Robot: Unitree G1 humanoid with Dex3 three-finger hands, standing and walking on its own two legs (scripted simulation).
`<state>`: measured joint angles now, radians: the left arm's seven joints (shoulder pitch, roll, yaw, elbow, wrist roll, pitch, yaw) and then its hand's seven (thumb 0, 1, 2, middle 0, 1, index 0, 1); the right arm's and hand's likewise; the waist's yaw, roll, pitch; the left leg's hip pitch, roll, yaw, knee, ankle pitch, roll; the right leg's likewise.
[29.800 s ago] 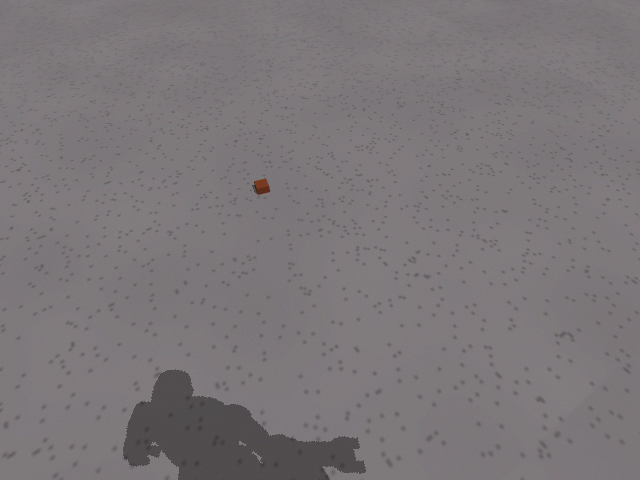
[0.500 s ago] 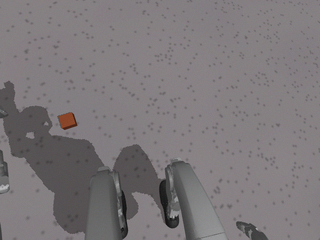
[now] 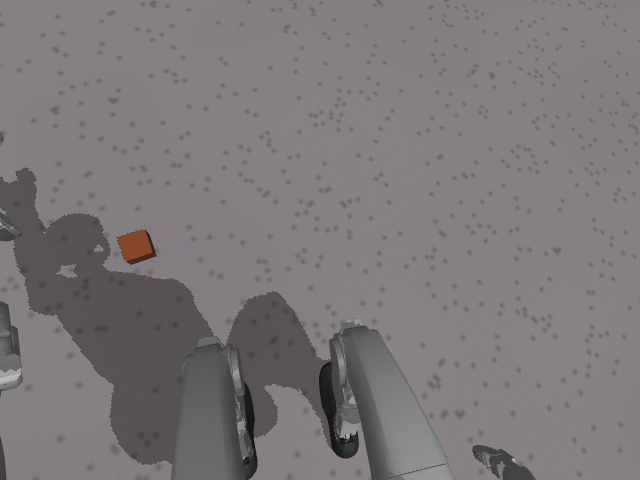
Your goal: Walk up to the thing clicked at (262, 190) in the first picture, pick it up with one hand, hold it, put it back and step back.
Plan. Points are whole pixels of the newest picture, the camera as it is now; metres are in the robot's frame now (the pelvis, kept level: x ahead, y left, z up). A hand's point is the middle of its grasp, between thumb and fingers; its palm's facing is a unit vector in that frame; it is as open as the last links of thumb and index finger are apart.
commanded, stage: approach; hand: left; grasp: from above
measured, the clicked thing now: (138, 247) +0.52 +0.32 -0.53
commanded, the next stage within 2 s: withdraw in 0.34 s
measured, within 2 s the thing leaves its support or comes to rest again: neither
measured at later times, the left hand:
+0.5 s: hand (84, 231) +0.49 +0.34 -0.28, palm faces -0.41 -0.19 -0.89, open 13.2 cm
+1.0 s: hand (103, 241) +0.49 +0.33 -0.36, palm faces -0.53 -0.08 -0.84, open 13.4 cm
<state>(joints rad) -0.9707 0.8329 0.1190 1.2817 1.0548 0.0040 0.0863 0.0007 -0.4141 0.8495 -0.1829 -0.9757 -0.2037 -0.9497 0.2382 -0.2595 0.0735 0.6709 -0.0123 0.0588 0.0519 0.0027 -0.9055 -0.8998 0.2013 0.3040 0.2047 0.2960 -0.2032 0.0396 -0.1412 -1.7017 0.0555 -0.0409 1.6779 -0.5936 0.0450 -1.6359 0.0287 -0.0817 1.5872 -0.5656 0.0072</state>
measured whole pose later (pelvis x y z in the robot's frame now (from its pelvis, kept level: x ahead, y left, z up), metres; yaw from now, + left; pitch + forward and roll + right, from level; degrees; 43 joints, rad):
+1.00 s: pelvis -0.02 -0.01 -0.21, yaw -5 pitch +34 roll -11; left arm -1.06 1.07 0.19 1.32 1.22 -0.27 0.05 0.00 -0.37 0.83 -0.17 -0.96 -0.20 -0.92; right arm 0.16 -0.31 0.17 0.61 -0.14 0.07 0.11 0.00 -0.90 -0.89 0.20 0.30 0.21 0.30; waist -0.29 -0.03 0.08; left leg -2.33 0.05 -0.12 2.39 -0.67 0.06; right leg -2.22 0.01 -0.16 2.27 -0.65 0.00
